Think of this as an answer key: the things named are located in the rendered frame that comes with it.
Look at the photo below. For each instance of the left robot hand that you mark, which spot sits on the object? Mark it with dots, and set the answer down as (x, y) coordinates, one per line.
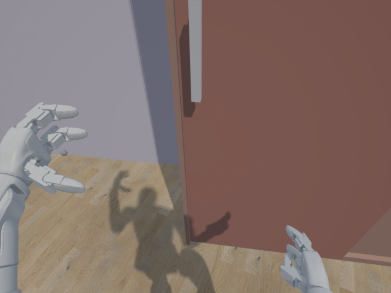
(20, 146)

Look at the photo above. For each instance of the robot left forearm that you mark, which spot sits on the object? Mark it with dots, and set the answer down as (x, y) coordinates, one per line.
(13, 194)

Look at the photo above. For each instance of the handle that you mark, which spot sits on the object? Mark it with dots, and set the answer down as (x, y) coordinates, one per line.
(195, 46)

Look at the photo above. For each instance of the right robot hand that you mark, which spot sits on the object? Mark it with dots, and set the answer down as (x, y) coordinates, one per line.
(309, 271)

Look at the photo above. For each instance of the wardrobe door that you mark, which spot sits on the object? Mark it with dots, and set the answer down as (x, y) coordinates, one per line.
(377, 241)
(294, 124)

